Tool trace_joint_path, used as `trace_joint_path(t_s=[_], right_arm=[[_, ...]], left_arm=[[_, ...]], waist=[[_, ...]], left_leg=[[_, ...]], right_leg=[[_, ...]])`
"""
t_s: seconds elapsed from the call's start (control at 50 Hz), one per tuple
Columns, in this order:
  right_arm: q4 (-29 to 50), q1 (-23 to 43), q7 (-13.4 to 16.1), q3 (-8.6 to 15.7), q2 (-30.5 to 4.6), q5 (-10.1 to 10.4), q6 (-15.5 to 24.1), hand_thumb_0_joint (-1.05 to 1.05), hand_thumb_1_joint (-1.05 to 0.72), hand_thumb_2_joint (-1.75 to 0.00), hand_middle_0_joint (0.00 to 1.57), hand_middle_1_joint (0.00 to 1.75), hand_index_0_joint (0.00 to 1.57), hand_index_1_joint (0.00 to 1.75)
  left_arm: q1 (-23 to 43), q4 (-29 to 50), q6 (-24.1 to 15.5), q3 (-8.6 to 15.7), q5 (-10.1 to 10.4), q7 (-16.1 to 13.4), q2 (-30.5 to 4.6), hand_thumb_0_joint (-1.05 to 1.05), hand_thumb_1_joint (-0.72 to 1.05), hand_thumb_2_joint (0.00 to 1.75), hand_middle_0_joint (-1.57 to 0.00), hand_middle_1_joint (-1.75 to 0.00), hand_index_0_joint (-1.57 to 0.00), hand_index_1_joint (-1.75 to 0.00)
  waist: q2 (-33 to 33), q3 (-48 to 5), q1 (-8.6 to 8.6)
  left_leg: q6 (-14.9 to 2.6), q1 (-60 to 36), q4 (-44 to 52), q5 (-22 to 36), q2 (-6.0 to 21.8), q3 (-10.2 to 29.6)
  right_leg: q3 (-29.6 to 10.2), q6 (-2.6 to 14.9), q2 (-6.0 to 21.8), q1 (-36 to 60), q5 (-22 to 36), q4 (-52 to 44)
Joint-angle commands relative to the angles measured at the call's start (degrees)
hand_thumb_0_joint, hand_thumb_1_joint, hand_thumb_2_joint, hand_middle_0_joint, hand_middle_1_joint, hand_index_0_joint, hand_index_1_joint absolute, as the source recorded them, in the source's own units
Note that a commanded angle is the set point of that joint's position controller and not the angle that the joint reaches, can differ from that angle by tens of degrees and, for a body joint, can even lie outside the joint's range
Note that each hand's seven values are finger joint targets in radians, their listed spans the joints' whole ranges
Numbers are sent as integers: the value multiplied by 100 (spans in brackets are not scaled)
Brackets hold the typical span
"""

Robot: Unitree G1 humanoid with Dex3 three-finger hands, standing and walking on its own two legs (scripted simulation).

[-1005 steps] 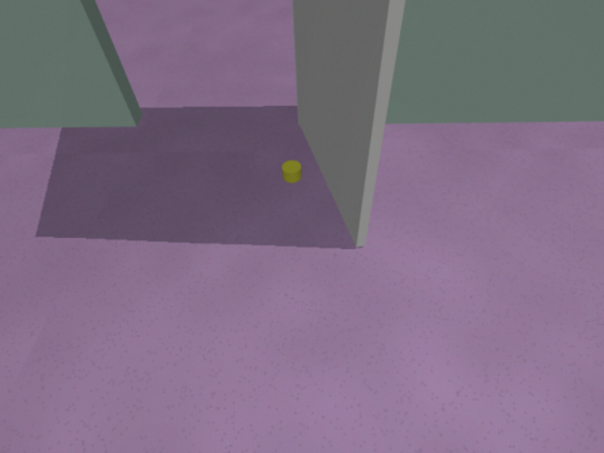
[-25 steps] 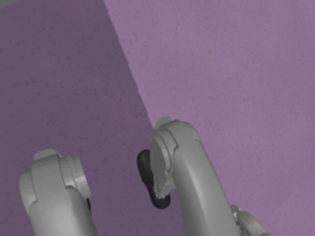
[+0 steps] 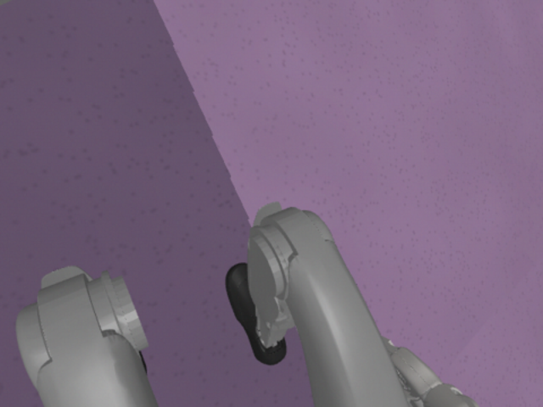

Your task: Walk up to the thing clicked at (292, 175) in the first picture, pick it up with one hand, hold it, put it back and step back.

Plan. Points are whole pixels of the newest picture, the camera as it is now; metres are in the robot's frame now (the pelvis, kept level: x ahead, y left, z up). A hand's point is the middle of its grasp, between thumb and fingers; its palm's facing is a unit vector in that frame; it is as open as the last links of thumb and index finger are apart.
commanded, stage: rest palm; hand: left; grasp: from above
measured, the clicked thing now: out of the picture +0.45 +0.36 -0.28
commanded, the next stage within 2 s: close in 0.34 s
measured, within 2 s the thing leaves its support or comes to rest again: neither
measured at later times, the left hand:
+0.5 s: hand out of the picture +0.44 +0.34 -0.25, palm faces -0.44 -0.15 -0.89, open 13.3 cm
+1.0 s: hand out of the picture +0.44 +0.36 -0.26, palm faces -0.46 -0.17 -0.87, open 12.2 cm
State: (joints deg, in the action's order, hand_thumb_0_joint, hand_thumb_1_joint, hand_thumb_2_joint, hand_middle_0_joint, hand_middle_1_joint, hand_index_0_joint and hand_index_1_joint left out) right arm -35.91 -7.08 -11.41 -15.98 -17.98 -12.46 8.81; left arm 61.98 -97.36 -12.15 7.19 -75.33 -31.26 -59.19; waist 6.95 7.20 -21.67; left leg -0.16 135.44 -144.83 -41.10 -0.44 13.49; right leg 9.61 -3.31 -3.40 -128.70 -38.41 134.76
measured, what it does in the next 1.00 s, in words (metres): stands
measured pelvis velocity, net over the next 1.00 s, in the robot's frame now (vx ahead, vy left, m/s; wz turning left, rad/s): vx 0.00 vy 0.00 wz -0.03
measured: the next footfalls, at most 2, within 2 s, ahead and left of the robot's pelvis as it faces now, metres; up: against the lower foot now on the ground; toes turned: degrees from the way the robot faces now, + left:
none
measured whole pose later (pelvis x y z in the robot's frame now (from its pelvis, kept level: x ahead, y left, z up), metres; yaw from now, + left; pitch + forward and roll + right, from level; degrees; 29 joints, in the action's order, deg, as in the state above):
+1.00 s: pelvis +0.00 +0.00 +0.00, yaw -1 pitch +28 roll -16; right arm -35.2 -5.4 -12.2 -19.1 -20.1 -13.5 10.9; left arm 61.7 -98.9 -14.7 6.7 -73.1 -31.5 -64.5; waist 9.1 11.1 -21.6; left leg 0.0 134.1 -146.3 -41.6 0.0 15.5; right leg 11.2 -3.8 -4.2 -127.2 -37.7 134.7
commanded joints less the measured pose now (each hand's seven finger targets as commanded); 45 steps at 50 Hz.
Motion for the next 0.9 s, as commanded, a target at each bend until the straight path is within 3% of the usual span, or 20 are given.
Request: trace_joint_path(t_s=[0.0,0.02,0.04,0.08,0.1,0.16,0.18,0.28,0.3,0.34,0.42,0.44,0.52,0.54,0.6,0.62,0.66,0.72,0.8,0.88], right_arm=[[-76,-1166,34,577,-1932,43,19,0,-90,-90,20,30,20,30],[-116,-1197,41,559,-1937,18,1,0,-90,-90,20,30,20,30],[-76,-1231,39,562,-1984,28,14,0,-90,-90,20,30,20,30],[-97,-1207,45,553,-2008,18,25,0,-90,-90,20,30,20,30],[-72,-1216,41,559,-1986,22,34,0,-90,-90,20,30,20,30],[-86,-1143,45,468,-1940,20,16,0,-90,-90,20,30,20,30],[-87,-1194,55,475,-1986,8,14,0,-90,-90,20,30,20,30],[-139,-1050,80,424,-2021,-28,-1,0,-90,-90,20,30,20,30],[-119,-1076,66,423,-2023,-44,25,0,-90,-90,20,30,20,30],[-96,-1014,57,403,-2018,-49,54,0,-90,-90,20,30,20,30],[-135,-936,36,387,-2096,-64,109,0,-90,-90,20,30,20,30],[-130,-929,17,388,-2070,-71,131,0,-89,-90,20,30,20,30],[-123,-889,-13,364,-2094,-72,205,0,-89,-90,20,30,20,30],[-96,-831,-14,376,-2103,-49,239,0,-89,-90,20,30,20,30],[-46,-824,-23,362,-2185,-59,304,0,-90,-90,20,30,20,30],[-33,-830,-38,355,-2193,-44,319,0,-89,-90,20,30,20,30],[-70,-881,-41,355,-2193,-59,319,0,-90,-90,20,30,20,30],[-86,-857,-88,305,-2110,-56,343,0,-90,-90,20,30,20,30],[-22,-888,-60,337,-2194,-21,315,0,-90,-90,20,30,20,30],[-21,-896,-55,245,-2107,-42,217,0,-90,-90,20,30,20,30]], left_arm=[[1346,666,-18,90,90,-170,-1431,0,-48,103,-8,-111,-9,-110],[1264,597,-41,254,158,-194,-1586,0,-47,103,-8,-111,-9,-110],[1246,594,-66,196,150,-162,-1486,0,-46,104,-9,-112,-10,-111],[1223,594,-138,232,224,-110,-1541,0,-47,104,-8,-111,-9,-110],[1178,579,-164,115,217,-59,-1416,0,-47,102,-8,-111,-9,-110],[1141,620,-283,177,253,-25,-1634,0,-45,103,-8,-113,-10,-111],[1223,703,-315,127,212,-19,-1615,0,-46,104,-8,-113,-10,-111],[1153,662,-455,174,138,-205,-1833,0,-45,103,-8,-113,-10,-111],[1171,636,-453,49,74,-220,-1703,0,-46,100,-8,-112,-9,-110],[1309,757,-459,-40,39,-291,-1645,0,-45,102,-8,-113,-10,-111],[1180,551,-406,48,11,-521,-1707,0,-44,105,-9,-113,-10,-112],[1095,351,-351,-45,-28,-526,-1580,0,-39,97,-8,-114,-12,-110],[1261,233,-192,-110,-13,-618,-1555,0,-35,92,-10,-114,-15,-109],[1319,248,-161,-186,30,-604,-1479,0,-35,91,-10,-114,-15,-109],[1328,201,-92,-57,86,-595,-1682,0,-30,88,-14,-113,-19,-108],[1549,549,-130,-34,115,-586,-1740,0,-29,87,-15,-112,-20,-107],[1369,414,-93,125,105,-572,-1894,0,-27,86,-16,-111,-21,-106],[1240,247,-77,-25,173,-447,-1581,0,-28,85,-15,-111,-21,-106],[1377,653,-154,115,259,-319,-1890,0,-24,83,-18,-110,-24,-104],[1034,374,-247,-34,228,-218,-1747,0,-20,86,-21,-113,-27,-107]], waist=[[-3109,-3569,-197],[-2915,-3633,-190],[-2866,-3477,-266],[-2809,-3527,-250],[-2886,-3506,-265],[-2822,-3580,-186],[-2848,-3591,-254],[-3031,-3615,-130],[-3022,-3473,-209],[-3072,-3432,-205],[-3135,-3430,-151],[-3056,-3339,-186],[-3036,-3252,-263],[-2993,-3127,-281],[-3001,-3043,-310],[-3148,-3275,-249],[-3194,-3337,-249],[-3069,-3157,-358],[-3192,-3375,-284],[-3024,-3233,-310]], left_leg=[[-61,-3025,1483,1440,218,-531],[-89,-2913,1459,1373,220,-524],[-82,-2879,1446,1421,212,-514],[-70,-2928,1427,1427,230,-476],[-62,-2991,1451,1409,231,-462],[-63,-2940,1448,1335,247,-431],[-65,-3011,1390,1400,248,-449],[-32,-3072,1382,1473,278,-432],[-42,-3040,1354,1420,272,-454],[-33,-3025,1378,1335,274,-443],[15,-3107,1506,1419,283,-354],[2,-3079,1446,1424,297,-357],[-3,-3025,1464,1375,304,-334],[-9,-2940,1490,1215,304,-343],[-10,-2909,1579,980,311,-298],[22,-3090,1588,1158,325,-239],[28,-3186,1540,1320,341,-243],[20,-3113,1425,1432,342,-231],[37,-3232,1463,1530,346,-229],[17,-3059,1463,1502,336,-254]], right_leg=[[455,468,-187,1929,1572,-1067],[478,456,-205,2058,1527,-1123],[490,456,-183,2010,1561,-1096],[519,464,-190,2011,1519,-1123],[509,459,-195,2022,1509,-1094],[520,450,-210,2148,1439,-1116],[517,443,-205,2145,1514,-1111],[560,458,-241,2198,1558,-1080],[545,446,-238,2115,1536,-1055],[579,450,-251,2019,1485,-1051],[678,448,-244,1953,1575,-957],[672,444,-255,1908,1589,-955],[651,440,-259,1880,1603,-973],[640,443,-250,1790,1479,-992],[648,438,-234,1775,1273,-1028],[678,433,-213,1779,1406,-948],[665,436,-226,1856,1492,-914],[658,414,-209,1824,1577,-900],[644,433,-210,1951,1607,-975],[651,427,-248,2140,1607,-1019]])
